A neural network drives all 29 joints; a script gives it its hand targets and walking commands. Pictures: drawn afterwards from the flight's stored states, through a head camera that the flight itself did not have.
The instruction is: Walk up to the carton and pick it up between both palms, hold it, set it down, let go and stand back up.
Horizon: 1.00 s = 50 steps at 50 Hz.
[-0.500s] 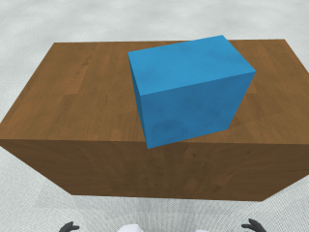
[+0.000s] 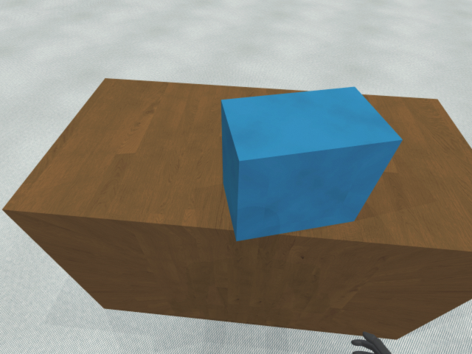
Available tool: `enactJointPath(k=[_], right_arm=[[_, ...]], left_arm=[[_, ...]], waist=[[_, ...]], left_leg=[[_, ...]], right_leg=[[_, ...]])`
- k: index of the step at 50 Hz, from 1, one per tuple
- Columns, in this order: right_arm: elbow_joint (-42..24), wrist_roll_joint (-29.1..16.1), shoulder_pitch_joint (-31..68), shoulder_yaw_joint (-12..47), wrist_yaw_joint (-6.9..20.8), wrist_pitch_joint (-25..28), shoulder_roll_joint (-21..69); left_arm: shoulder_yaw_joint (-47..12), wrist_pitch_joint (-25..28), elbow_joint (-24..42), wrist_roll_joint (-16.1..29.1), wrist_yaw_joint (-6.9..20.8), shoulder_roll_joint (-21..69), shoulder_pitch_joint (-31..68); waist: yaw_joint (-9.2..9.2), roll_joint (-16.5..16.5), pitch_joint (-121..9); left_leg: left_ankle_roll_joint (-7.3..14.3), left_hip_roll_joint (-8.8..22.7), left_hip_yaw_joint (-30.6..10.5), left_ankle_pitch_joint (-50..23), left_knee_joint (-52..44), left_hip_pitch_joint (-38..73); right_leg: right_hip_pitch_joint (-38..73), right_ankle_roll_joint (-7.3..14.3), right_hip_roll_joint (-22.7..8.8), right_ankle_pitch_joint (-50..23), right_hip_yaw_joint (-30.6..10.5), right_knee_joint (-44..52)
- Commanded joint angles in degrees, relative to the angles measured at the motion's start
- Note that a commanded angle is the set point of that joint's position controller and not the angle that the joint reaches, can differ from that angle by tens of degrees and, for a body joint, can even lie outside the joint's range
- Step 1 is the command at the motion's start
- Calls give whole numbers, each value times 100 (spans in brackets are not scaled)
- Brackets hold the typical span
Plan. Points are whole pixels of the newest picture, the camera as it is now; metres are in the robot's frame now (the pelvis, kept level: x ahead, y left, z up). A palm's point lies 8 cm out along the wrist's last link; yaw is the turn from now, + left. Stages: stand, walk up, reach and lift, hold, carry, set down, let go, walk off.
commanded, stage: walk up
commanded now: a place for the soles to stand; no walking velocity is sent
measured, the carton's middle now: (293, 166) +0.46 -0.10 +0.06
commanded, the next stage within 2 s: reach and lift in 1.72 s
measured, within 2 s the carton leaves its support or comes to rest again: neither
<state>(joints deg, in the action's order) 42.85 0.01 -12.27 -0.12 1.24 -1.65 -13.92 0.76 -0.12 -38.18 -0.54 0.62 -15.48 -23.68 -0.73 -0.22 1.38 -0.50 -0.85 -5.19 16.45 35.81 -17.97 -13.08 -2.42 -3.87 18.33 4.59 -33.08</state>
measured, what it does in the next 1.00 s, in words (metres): steps to the right: right foot, then left foot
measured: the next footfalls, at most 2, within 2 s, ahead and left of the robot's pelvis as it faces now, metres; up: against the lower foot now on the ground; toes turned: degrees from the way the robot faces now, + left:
right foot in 0.32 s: +0.09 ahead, -0.22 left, +0.00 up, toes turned +8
left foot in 0.58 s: +0.09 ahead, +0.01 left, +0.00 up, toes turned -2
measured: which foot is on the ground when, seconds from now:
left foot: down 0.00-0.32, up 0.34-0.56, down 0.58-1.00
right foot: down 0.00-0.06, up 0.08-0.30, down 0.32-1.00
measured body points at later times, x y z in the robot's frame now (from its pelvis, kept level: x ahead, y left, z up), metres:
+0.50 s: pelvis +0.02 -0.10 -0.02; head +0.04 -0.11 +0.43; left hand +0.09 +0.15 -0.13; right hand +0.09 -0.38 -0.14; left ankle +0.03 +0.03 -0.70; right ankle +0.06 -0.22 -0.73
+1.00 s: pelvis +0.04 -0.10 +0.01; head +0.05 -0.11 +0.46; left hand +0.12 +0.16 -0.11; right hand +0.15 -0.35 -0.12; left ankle +0.04 +0.01 -0.73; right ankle +0.06 -0.22 -0.73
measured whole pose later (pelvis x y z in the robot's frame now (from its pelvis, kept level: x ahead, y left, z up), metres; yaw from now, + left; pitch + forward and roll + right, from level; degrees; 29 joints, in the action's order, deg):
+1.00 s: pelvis +0.04 -0.10 +0.01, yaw -1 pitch -2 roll +0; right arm 45.0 0.1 -12.5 0.7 0.8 -1.2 -14.7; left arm 0.2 0.2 -39.9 0.1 0.2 -14.8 -20.3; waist -0.6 -0.5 2.0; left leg 0.4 1.0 3.5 16.9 30.8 -12.3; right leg -14.6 0.2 -1.6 15.2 2.8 -31.5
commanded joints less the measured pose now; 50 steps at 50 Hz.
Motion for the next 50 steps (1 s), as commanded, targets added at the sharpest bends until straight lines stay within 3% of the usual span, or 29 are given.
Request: enactJointPath(k=[1,2,3,4,5,7,10,12,13,14,15,16,17,18,19,20,21,24,27,28,29,30,31,32,33,35,37,50], right_arm=[[-556,10,115,-278,-46,156,-864],[-598,265,-673,-522,-213,252,-1247],[-465,314,-1004,-629,-323,265,-1581],[-440,370,-1130,-708,-420,240,-1704],[-491,385,-1096,-724,-496,232,-1676],[-548,405,-921,-685,-565,270,-1511],[-621,414,-528,-643,-533,289,-1372],[-784,364,-80,-595,-461,251,-1299],[-842,316,161,-549,-409,210,-1265],[-876,282,318,-487,-369,171,-1186],[-842,248,-49,-353,-331,142,-807],[-950,161,-516,-197,-298,162,-323],[-976,22,-700,-290,-370,86,-587],[-912,79,-620,-379,-398,12,-900],[-831,76,-566,-409,-363,-1,-992],[-726,45,-688,-387,-318,9,-921],[-641,76,-911,-367,-285,32,-848],[-537,146,-924,-341,-213,50,-766],[-544,140,-923,-353,-166,106,-749],[-578,139,-885,-357,-162,156,-831],[-606,169,-840,-374,-165,195,-984],[-649,155,-530,-433,-177,222,-1292],[-505,-33,-305,-433,-142,193,-1356],[-516,-56,-148,-330,-106,192,-1049],[-535,-27,-181,-250,-92,204,-860],[-500,10,-284,-213,-109,212,-874],[-429,38,-290,-207,-104,209,-888],[-244,10,19,-166,-76,180,-881]], left_arm=[[297,164,581,0,-43,-913,-108],[440,6,605,-247,41,-1285,66],[403,-89,685,-303,72,-1020,76],[390,-185,744,-353,73,-935,111],[373,-261,825,-350,82,-866,206],[368,-270,875,-335,93,-810,339],[412,-233,853,-292,146,-739,267],[436,-191,707,-160,173,-697,-29],[471,-148,561,-100,176,-704,-346],[539,-103,360,-81,164,-803,-793],[616,-45,205,-81,102,-1043,-1071],[615,7,327,-199,55,-1431,-965],[653,-65,626,-164,-31,-1822,-100],[626,-97,687,-117,-80,-1716,247],[514,-76,624,-100,-105,-1431,374],[467,-67,576,-134,-142,-1366,419],[460,-57,544,-153,-162,-1394,437],[393,-26,385,-129,-151,-1226,417],[320,-10,359,-44,-143,-1159,505],[274,0,378,14,-120,-1135,557],[212,37,435,90,-85,-991,481],[139,63,516,216,-36,-732,311],[127,24,388,193,-53,-587,121],[168,30,302,121,-64,-693,160],[194,68,306,102,-65,-843,305],[201,149,270,68,-53,-876,251],[179,199,280,65,-60,-837,157],[212,184,345,56,-86,-812,151]], waist=[[67,-56,-55],[264,247,65],[355,-410,116],[453,-779,302],[473,-754,486],[397,-614,494],[243,-1061,178],[42,-1391,-22],[-185,-1329,-153],[-464,-983,-269],[-549,-96,-510],[-481,1142,-550],[-275,1248,-399],[-198,928,5],[-122,631,455],[-41,597,555],[29,781,435],[0,929,255],[153,914,105],[248,773,65],[266,487,-149],[65,-88,-212],[-158,-229,-150],[-124,-79,-67],[5,77,88],[59,-22,-69],[65,-18,-263],[48,72,-91]], left_leg=[[354,330,-506,-642,-676,64],[652,808,-1312,599,-1024,602],[997,1434,-2477,1214,-1519,1118],[1414,2032,-3223,1540,-1729,1063],[1670,2264,-3414,1432,-1802,912],[1674,2137,-2917,598,-1640,854],[1390,1669,-1890,-66,-1397,546],[1067,1269,-1174,-567,-1025,-201],[824,970,-788,-521,-661,-663],[615,708,-508,-177,-66,-1125],[387,295,-97,344,911,-1420],[70,-236,265,1478,1849,-1833],[-91,-89,140,2403,2485,-1455],[-65,162,-97,2216,3002,-1167],[-83,207,-177,1876,2974,-1295],[-89,295,-116,1684,2772,-1327],[-61,372,17,1615,2466,-1141],[-75,380,370,1559,1468,-692],[69,271,585,278,-40,273],[172,315,454,-540,-672,724],[331,564,-49,-997,-807,1141],[546,977,-763,-510,-1025,831],[677,1056,-613,317,-1146,-214],[556,833,-333,409,-1087,-263],[425,638,-85,-133,-941,48],[345,632,40,-933,-789,434],[347,669,61,-1211,-773,738],[339,718,218,-722,-1108,639]], right_leg=[[-194,474,-359,-91,-449,793],[-851,483,-45,414,-91,-386],[-1729,322,234,857,23,-1123],[-2182,309,73,1595,-283,-1768],[-2472,314,-125,1577,-555,-2306],[-2565,277,-306,1164,-841,-2588],[-1835,155,-319,799,-684,-2067],[-739,214,-179,549,-448,-1314],[52,275,2,23,-191,-690],[893,297,268,-749,181,-74],[1466,295,273,-816,19,286],[1301,655,-897,-36,-1601,974],[-53,1553,-2083,1148,-3128,1654],[-907,1923,-2277,2048,-3614,2042],[-993,1805,-1953,1841,-3147,1947],[-871,1636,-1684,1267,-2649,1659],[-807,1506,-1587,988,-2391,1520],[-552,1328,-1374,43,-2039,1236],[-754,1050,-1112,-753,-1588,797],[-1009,885,-1044,-966,-1459,653],[-1236,699,-926,-982,-1279,482],[-1195,478,-459,-273,-904,390],[-135,440,-180,273,-600,420],[13,434,-236,140,-771,547],[-303,456,-348,-179,-960,696],[-311,528,-454,-1042,-981,711],[-299,552,-470,-1403,-928,699],[-252,505,-315,-1050,-895,854]])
